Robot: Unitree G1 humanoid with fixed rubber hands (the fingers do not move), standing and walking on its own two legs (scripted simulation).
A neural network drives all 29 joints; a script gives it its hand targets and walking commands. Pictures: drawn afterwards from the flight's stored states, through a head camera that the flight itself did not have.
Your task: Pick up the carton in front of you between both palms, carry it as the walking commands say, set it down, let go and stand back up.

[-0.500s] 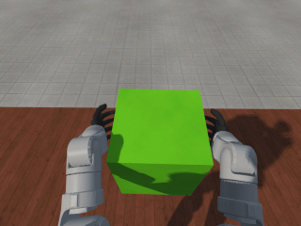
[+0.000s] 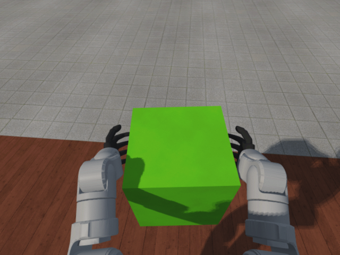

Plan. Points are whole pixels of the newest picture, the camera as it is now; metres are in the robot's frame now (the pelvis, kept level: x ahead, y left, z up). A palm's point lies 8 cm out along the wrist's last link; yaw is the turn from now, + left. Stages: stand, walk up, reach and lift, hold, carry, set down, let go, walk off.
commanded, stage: carry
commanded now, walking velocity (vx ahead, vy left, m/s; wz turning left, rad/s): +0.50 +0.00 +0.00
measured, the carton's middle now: (178, 169) +0.33 +0.01 +0.01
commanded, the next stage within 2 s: none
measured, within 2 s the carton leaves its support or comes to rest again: neither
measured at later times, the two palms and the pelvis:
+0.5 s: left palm (129, 78) +0.64 +0.18 +0.07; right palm (220, 83) +0.62 -0.12 +0.07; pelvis +0.30 +0.04 -0.04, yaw -1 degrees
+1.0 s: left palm (149, 47) +0.93 +0.15 +0.03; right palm (217, 50) +0.93 -0.15 +0.02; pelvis +0.60 +0.01 -0.08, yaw +0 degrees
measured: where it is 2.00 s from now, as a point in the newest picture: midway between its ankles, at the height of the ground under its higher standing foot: (178, 135)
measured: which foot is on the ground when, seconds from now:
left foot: up 0.00-0.38, down 0.40-0.94, up 0.96-1.00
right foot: down 0.00-0.42, up 0.44-0.92, down 0.94-1.00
